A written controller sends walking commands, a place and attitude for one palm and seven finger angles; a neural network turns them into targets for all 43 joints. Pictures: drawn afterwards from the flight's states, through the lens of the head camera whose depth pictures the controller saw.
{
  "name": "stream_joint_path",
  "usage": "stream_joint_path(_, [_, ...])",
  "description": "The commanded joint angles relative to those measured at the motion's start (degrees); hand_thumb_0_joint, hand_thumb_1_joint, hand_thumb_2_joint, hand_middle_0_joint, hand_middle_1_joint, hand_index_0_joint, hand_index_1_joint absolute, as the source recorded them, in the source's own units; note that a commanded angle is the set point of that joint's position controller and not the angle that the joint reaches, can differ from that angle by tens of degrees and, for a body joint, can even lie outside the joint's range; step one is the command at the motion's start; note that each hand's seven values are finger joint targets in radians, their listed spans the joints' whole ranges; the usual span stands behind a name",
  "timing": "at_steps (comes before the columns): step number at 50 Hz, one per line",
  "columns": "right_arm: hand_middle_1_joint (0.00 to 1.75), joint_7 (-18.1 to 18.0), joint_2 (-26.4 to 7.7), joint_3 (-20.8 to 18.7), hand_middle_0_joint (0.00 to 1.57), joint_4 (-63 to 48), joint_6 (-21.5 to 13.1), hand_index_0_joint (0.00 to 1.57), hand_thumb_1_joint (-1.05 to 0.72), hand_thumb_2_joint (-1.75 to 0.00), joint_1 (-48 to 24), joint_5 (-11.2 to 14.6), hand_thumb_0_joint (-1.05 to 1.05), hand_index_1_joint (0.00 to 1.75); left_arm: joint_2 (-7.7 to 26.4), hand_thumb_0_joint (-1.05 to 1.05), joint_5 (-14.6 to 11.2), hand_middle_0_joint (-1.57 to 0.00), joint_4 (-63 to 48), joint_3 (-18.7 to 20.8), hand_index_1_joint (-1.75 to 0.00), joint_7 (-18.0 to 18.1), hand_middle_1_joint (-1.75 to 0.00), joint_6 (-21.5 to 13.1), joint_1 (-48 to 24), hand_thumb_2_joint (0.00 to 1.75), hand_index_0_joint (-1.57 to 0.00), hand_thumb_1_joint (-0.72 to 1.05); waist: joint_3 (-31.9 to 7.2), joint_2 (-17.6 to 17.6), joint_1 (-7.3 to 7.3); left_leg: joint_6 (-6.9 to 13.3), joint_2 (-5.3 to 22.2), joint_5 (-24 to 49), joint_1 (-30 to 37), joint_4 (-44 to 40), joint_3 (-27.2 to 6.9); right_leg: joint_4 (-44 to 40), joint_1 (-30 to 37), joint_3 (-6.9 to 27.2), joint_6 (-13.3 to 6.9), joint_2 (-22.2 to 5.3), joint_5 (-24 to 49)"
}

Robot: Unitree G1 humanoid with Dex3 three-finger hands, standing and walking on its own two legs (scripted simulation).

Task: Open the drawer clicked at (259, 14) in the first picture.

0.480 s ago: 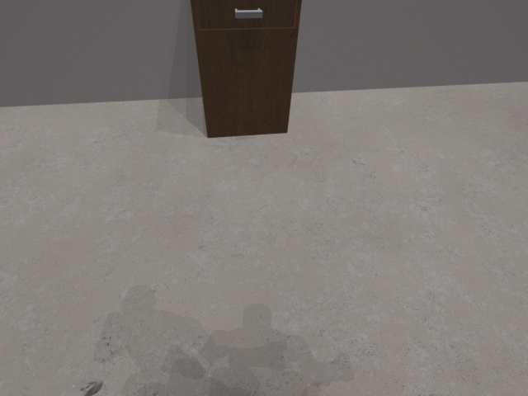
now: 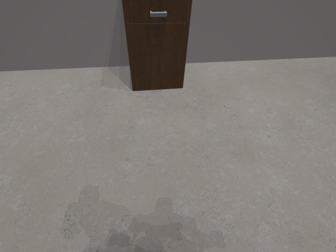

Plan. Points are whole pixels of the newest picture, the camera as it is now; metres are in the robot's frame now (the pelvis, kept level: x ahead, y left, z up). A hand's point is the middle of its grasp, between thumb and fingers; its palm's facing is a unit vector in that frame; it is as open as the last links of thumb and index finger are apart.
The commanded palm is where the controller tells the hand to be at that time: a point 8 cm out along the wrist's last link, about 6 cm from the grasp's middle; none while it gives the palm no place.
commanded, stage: stand and wait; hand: left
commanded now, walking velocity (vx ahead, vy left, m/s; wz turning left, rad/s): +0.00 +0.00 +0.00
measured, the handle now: (158, 13) +1.64 +0.17 -0.06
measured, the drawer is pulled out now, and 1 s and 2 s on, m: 0.00 0.00 0.00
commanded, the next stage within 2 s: look at it before walking up in 0.42 s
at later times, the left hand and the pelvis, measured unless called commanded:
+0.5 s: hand out of the picture +0.06 +0.24 -0.15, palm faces -0.04 -0.94 -0.33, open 7.4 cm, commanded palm none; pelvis -0.02 -0.01 +0.00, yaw -1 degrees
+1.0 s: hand out of the picture +0.05 +0.23 -0.15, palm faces -0.05 -0.94 -0.34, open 7.4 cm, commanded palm none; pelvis -0.02 -0.01 +0.00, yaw -1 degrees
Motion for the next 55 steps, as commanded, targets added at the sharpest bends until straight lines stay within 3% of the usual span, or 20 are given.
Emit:
stream_joint_path(1, [0.3,-0.99,-11.94,-2.26,0.2,-3.48,-1.53,0.2,-0.9,-0.9,-3.4,-0.02,0.0,0.3,11.65,0.0,-0.12,-0.2,-3.6,2.62,-0.3,0.54,-0.3,-1.72,-2.92,0.9,-0.2,0.9,-4.16,1.27,-0.15,1.72,7.09,13.63,0.73,-3.76,-5.16,-3.58,1.5,4.73,-2.83,-5.74,13.99])
stream_joint_path(14, [0.3,-0.71,-12.13,-1.91,0.2,-0.78,-1.41,0.2,-0.9,-0.9,-2.17,0.0,0.0,0.3,11.78,0.0,-0.13,-0.2,-1.55,2.25,-0.3,0.37,-0.3,-1.83,-2.97,0.9,-0.2,0.9,-2.05,0.66,-0.26,1.33,7.1,7.44,-0.26,-6.08,-5.68,-6.32,-0.37,6.29,-2.91,-5.63,7.58])
stream_joint_path(28, [0.3,-0.6,-11.97,-1.9,0.2,-0.17,-1.52,0.2,-0.9,-0.9,-1.54,-0.04,0.0,0.3,11.42,0.0,0.01,-0.2,-1.41,2.29,-0.3,0.34,-0.3,-1.86,-3.07,0.9,-0.2,0.9,-1.57,1.38,-0.23,1.2,7.3,6.68,-0.5,-6.85,-5.97,-6.92,-1.24,6.54,-2.81,-5.35,5.86])
stream_joint_path(55, [0.3,-0.65,-12.04,-1.74,0.2,0.24,-1.49,0.2,-0.9,-0.9,-1.86,0.12,0.0,0.3,11.68,0.0,0.0,-0.2,-0.79,2.24,-0.3,0.33,-0.3,-2.18,-2.58,0.9,-0.2,0.9,-3.37,0.71,-0.34,0.88,7.67,10.36,1.49,-6.43,-5.37,-6.89,0.2,6.48,-2.87,-5.6,11.23])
